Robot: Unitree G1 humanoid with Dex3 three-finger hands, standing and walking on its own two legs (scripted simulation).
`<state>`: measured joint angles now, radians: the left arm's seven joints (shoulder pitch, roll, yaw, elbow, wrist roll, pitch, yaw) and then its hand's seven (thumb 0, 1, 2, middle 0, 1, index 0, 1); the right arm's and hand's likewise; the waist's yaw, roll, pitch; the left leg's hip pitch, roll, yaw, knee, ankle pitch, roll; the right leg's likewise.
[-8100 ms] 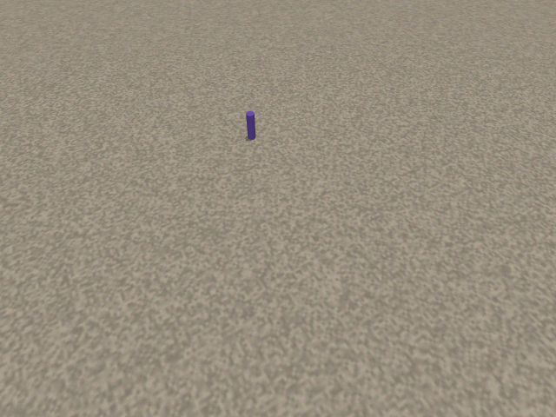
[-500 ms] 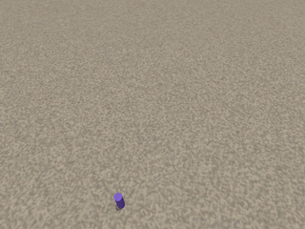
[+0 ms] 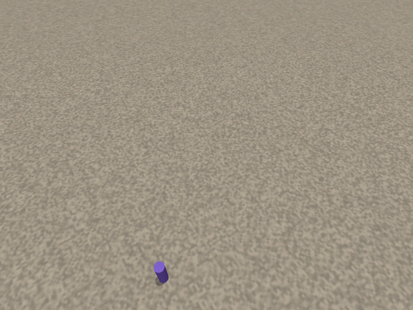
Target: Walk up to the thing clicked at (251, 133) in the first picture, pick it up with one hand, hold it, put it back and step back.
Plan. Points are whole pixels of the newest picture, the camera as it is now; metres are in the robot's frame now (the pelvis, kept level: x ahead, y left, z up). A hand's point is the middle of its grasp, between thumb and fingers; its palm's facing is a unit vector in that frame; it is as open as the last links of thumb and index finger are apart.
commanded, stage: go down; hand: left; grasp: from the side
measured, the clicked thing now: (161, 272) +0.38 +0.20 -0.70
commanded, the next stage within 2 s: none
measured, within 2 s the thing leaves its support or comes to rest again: neither
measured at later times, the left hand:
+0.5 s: hand out of the picture +0.14 +0.27 -0.18, palm faces +0.04 -0.94 -0.33, open 16.2 cm
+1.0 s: hand out of the picture +0.13 +0.28 -0.20, palm faces +0.07 -0.95 -0.31, open 17.5 cm
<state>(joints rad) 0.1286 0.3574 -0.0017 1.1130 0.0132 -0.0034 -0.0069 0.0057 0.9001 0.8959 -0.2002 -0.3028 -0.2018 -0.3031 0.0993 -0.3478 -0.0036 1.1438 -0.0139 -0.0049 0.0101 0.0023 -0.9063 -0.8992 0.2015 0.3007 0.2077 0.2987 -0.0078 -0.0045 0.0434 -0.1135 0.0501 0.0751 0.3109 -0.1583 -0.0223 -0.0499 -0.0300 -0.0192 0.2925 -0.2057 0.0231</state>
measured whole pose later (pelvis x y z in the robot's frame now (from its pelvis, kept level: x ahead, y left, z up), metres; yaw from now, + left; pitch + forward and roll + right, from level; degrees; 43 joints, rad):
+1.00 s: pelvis -0.01 +0.01 -0.09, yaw +2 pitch +17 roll -3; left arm 0.29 0.37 0.26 0.42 0.02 0.21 -0.13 -0.01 -0.59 0.03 -0.09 -0.08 -0.09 -0.09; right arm 0.22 -0.23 -0.01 0.56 -0.01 -0.17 -0.08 0.01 -0.88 -0.89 0.20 0.30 0.21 0.30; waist -0.04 0.01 -0.13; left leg -0.92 0.08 -0.01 1.12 -0.49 -0.02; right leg -0.81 -0.03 -0.06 1.07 -0.55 0.02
